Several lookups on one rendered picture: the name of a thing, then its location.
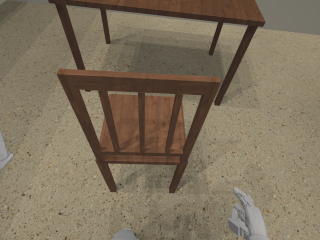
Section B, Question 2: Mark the table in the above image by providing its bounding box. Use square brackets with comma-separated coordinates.
[48, 0, 265, 106]

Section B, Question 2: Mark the chair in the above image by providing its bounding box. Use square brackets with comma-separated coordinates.
[57, 68, 221, 193]

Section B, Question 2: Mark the robot left thigh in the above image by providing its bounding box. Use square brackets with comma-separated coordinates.
[111, 230, 139, 240]

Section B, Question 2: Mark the right robot hand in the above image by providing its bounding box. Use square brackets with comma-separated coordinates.
[228, 187, 268, 240]

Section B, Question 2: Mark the left robot hand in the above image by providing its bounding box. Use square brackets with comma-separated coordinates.
[0, 130, 13, 170]

